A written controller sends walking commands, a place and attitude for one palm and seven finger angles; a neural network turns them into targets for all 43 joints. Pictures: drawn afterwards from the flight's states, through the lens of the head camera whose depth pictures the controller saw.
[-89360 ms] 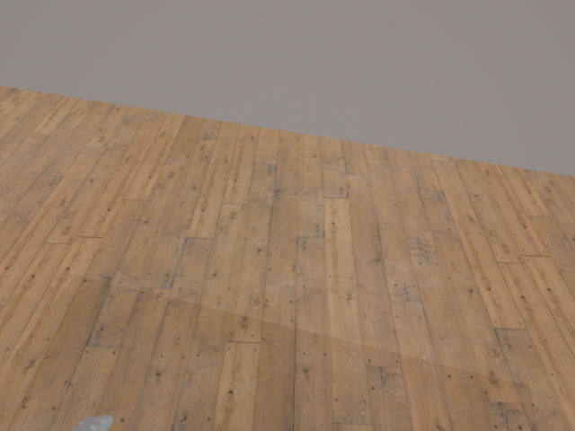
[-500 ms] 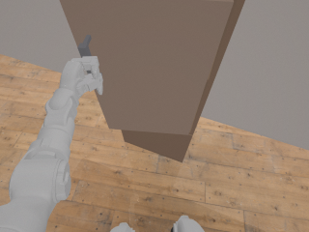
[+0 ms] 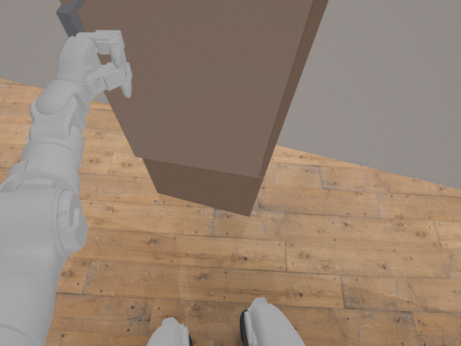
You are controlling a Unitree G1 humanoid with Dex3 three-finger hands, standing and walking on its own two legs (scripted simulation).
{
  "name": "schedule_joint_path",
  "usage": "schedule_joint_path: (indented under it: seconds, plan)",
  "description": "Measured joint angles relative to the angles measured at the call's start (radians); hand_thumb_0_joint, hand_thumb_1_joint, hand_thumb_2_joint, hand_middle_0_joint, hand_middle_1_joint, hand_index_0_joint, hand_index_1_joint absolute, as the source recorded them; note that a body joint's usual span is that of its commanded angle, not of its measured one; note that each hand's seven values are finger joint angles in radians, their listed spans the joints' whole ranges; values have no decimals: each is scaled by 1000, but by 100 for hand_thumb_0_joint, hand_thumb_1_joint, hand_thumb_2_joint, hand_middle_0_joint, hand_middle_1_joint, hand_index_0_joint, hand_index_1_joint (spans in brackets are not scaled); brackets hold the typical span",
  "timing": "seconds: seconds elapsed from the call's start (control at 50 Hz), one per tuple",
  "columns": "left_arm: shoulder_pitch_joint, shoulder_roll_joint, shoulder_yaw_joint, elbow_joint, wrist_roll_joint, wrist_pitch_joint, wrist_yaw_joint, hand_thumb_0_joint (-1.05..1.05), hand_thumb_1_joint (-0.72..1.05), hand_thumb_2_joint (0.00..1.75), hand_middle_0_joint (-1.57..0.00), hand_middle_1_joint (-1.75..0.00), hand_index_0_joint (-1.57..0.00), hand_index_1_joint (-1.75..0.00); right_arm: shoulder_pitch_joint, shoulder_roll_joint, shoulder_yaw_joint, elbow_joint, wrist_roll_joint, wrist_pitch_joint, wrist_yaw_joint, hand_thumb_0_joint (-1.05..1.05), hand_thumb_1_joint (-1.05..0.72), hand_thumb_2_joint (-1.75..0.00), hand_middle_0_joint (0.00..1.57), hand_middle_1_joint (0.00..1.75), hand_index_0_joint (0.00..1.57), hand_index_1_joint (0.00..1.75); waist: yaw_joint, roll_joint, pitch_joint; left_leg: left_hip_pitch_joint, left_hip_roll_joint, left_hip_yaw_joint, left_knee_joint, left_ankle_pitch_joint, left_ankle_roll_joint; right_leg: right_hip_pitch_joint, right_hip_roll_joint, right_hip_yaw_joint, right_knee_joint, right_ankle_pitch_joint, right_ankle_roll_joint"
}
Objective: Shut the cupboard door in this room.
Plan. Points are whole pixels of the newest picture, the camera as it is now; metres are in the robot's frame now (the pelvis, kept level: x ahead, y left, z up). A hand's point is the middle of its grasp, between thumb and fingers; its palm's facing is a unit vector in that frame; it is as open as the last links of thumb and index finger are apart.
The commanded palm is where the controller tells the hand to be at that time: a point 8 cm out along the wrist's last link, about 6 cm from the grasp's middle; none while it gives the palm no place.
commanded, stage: push the door shut along its arc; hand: left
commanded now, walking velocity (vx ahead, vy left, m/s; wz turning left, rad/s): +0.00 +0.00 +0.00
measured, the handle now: (91, 45) +0.61 +0.16 +0.12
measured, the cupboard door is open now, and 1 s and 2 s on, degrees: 5 0 0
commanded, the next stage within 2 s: pull the fist back off the door in 0.82 s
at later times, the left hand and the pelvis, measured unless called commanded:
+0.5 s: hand (149, 50) +0.58 +0.06 +0.13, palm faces -0.40 -0.92 -0.01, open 2.9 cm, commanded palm +0.59 +0.11 +0.12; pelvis +0.01 +0.00 -0.01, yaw -1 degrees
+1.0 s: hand (155, 48) +0.58 +0.05 +0.13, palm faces -0.33 -0.94 +0.02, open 3.1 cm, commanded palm +0.61 +0.07 +0.12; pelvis +0.00 +0.01 -0.02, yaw +1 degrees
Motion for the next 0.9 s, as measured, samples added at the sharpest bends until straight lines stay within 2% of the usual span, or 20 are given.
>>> schedule_joint_path:
  seconds: [0.16,0.36,0.5,0.64,0.9]
  plan:
    - [-53,8,-16,25,7,23,-27,2,90,90,-130,-150,-130,-150,7,3,3,12,-5,7,0,1,-91,-90,20,30,20,30,-11,3,1,-19,2,-6,10,-9,1,-13,2,-6,2,-7,1]
    - [-163,21,-3,75,44,46,-26,2,90,90,-130,-150,-130,-150,-7,1,4,-3,-21,4,4,0,-91,-90,20,30,20,30,-55,8,0,-70,5,-2,40,-25,4,-65,5,-1,26,-16,4]
    - [-206,53,12,97,67,53,-40,0,86,91,-130,-150,-129,-150,8,6,7,-6,-27,19,8,0,-91,-90,20,30,20,30,-65,15,2,-103,8,2,63,-37,6,-101,8,4,49,-25,5]
    - [-273,76,-22,132,73,73,-64,-1,84,92,-130,-150,-131,-150,20,14,10,17,-34,19,5,0,-91,-90,20,30,20,30,-74,14,3,-146,6,-13,89,-40,5,-134,6,-10,67,-29,4]
    - [-346,54,-116,151,49,99,-42,1,91,100,-130,-150,-130,-150,11,18,8,71,-41,-19,-1,0,-91,-90,20,30,20,30,-83,0,1,-193,-1,-35,125,-38,4,-168,-1,-29,92,-29,0]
